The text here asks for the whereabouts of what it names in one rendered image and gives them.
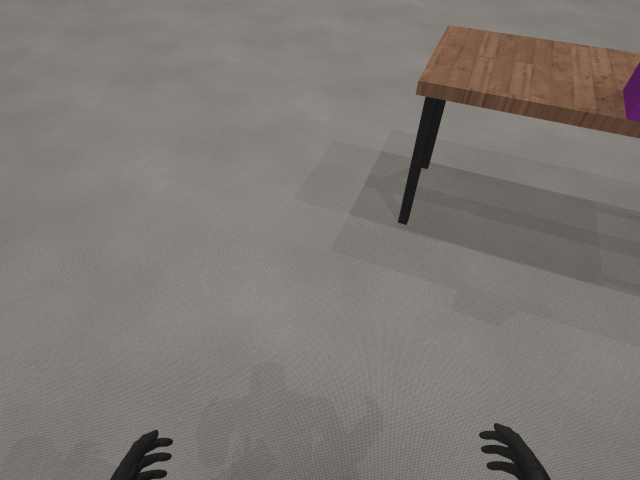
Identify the table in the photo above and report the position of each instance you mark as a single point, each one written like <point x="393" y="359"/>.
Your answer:
<point x="568" y="83"/>

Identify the left robot hand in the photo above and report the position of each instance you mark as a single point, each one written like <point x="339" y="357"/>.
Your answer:
<point x="135" y="461"/>

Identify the right robot hand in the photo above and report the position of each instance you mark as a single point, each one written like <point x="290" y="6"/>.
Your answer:
<point x="525" y="465"/>

